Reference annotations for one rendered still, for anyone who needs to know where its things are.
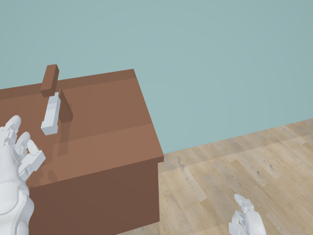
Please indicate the robot left forearm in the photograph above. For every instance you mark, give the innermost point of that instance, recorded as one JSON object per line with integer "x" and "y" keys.
{"x": 16, "y": 208}

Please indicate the tap lever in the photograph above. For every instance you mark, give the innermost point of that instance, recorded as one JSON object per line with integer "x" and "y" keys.
{"x": 49, "y": 125}

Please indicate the robot right hand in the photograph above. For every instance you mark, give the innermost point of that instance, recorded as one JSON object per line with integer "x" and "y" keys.
{"x": 251, "y": 222}

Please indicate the counter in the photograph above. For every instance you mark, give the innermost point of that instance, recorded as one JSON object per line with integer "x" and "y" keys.
{"x": 100, "y": 175}

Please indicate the robot left hand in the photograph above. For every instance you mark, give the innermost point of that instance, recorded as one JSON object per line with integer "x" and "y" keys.
{"x": 15, "y": 163}

